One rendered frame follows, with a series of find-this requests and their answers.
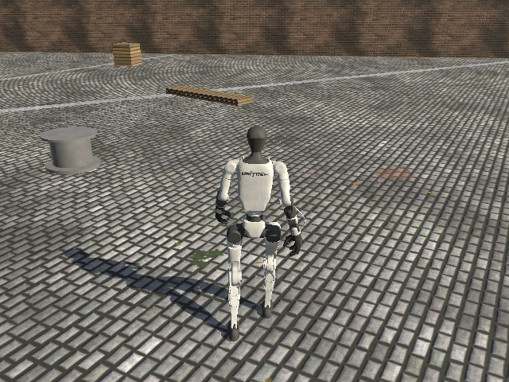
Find robot right upper arm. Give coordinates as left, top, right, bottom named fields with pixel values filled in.
left=272, top=161, right=291, bottom=207

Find robot left hand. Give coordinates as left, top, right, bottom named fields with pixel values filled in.
left=215, top=209, right=234, bottom=224

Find robot left upper arm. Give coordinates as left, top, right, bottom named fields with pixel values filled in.
left=218, top=159, right=240, bottom=201

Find right robot foot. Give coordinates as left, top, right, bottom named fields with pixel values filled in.
left=262, top=300, right=273, bottom=318

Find robot right thigh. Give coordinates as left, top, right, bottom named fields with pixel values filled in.
left=263, top=222, right=281, bottom=272

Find robot right hand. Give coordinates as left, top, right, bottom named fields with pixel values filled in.
left=283, top=233, right=302, bottom=256

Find right robot forearm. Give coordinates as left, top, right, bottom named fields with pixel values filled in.
left=284, top=195, right=301, bottom=236

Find left robot forearm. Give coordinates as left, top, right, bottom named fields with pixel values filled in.
left=215, top=190, right=227, bottom=214

